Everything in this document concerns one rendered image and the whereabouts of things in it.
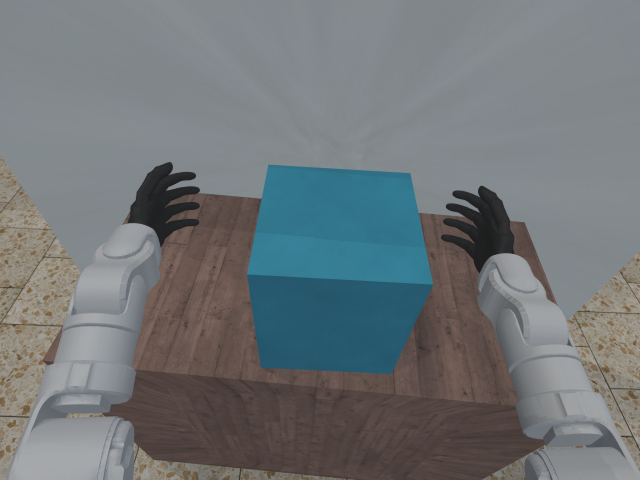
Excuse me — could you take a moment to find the robot right hand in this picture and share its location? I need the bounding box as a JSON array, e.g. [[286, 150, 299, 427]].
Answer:
[[441, 186, 515, 273]]

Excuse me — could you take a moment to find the robot left hand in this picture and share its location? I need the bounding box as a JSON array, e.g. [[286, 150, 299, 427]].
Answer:
[[127, 162, 200, 247]]

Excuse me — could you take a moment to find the robot left forearm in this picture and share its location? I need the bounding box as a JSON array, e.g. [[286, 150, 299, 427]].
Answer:
[[6, 223, 162, 480]]

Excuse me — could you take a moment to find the carton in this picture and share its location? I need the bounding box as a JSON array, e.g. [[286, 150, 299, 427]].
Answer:
[[247, 165, 433, 374]]

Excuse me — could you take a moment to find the robot left upper arm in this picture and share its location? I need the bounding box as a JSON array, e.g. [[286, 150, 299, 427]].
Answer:
[[12, 416, 135, 480]]

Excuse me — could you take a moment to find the robot right upper arm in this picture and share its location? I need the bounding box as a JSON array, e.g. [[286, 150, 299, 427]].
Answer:
[[525, 447, 639, 480]]

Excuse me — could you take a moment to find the pedestal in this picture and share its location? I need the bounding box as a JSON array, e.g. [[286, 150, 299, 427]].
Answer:
[[42, 190, 558, 480]]

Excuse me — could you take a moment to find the robot right forearm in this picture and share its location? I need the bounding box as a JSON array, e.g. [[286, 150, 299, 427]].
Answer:
[[477, 253, 640, 480]]

